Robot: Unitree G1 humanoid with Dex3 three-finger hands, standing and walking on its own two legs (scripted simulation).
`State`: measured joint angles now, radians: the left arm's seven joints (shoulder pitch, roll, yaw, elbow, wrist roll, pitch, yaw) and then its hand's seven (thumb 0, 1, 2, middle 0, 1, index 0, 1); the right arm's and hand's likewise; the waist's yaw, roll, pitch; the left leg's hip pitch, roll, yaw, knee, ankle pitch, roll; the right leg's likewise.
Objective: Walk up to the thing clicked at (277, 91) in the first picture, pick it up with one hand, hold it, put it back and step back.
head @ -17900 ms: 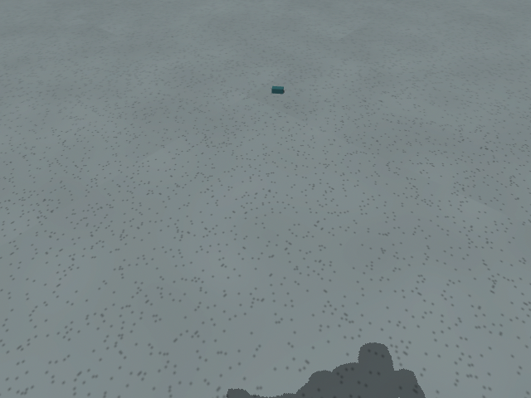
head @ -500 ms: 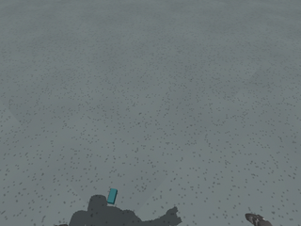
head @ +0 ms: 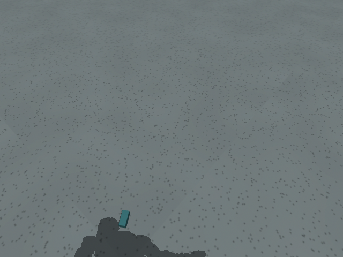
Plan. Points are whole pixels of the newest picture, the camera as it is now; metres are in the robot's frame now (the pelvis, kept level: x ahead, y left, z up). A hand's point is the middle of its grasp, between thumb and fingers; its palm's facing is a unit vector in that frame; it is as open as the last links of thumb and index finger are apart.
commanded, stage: stand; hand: left
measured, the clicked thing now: (124, 218) +0.46 +0.27 -0.76
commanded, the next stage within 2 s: rise first in 1.98 s
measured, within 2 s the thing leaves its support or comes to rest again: neither
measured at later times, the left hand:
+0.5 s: hand out of the picture +0.09 +0.27 -0.15, palm faces -0.04 -0.94 -0.35, open 7.4 cm
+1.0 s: hand out of the picture +0.08 +0.26 -0.16, palm faces -0.04 -0.94 -0.34, open 7.4 cm
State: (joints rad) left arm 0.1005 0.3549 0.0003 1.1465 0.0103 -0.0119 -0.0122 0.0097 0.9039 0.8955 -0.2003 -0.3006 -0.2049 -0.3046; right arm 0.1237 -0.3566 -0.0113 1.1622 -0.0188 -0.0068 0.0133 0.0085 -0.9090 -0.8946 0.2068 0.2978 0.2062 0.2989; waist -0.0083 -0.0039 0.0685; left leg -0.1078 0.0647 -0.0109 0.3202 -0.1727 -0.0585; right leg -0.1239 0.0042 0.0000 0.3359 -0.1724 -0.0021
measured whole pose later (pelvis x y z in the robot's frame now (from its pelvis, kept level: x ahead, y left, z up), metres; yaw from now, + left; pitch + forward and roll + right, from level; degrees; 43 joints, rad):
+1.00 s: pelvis +0.01 +0.01 +0.00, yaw +0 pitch -2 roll +0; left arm 0.11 0.35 -0.01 1.13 0.01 -0.01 -0.01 0.01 0.90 0.90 -0.20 -0.30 -0.20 -0.31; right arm 0.10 -0.35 0.00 1.14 -0.01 -0.01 0.01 0.01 -0.91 -0.89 0.21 0.30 0.21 0.30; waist 0.00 0.00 0.05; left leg -0.09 0.05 0.00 0.31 -0.18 -0.04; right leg -0.12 -0.02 0.01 0.34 -0.19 0.01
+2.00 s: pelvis +0.01 +0.01 +0.00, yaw +0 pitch -2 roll +0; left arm 0.12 0.35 0.00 1.12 0.01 -0.01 -0.01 0.01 0.90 0.90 -0.20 -0.30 -0.20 -0.30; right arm 0.12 -0.35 0.00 1.13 -0.01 -0.01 0.00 0.01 -0.91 -0.89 0.21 0.30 0.21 0.30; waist 0.00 0.00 0.05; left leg -0.09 0.04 0.00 0.31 -0.19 -0.04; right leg -0.11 -0.02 0.01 0.34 -0.19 0.02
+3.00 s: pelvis +0.00 +0.03 -0.11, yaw +1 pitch +19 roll -2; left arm 0.29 0.32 0.12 0.38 0.28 0.23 -0.01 0.00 -0.53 0.98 -0.11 -1.01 -0.10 -1.02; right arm 0.18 -0.22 -0.03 0.53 0.00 -0.14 -0.01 0.01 -0.91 -0.90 0.21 0.30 0.21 0.30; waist -0.03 0.01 -0.13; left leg -0.98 0.03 -0.05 1.22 -0.57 -0.02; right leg -0.96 -0.02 -0.01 1.17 -0.54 0.04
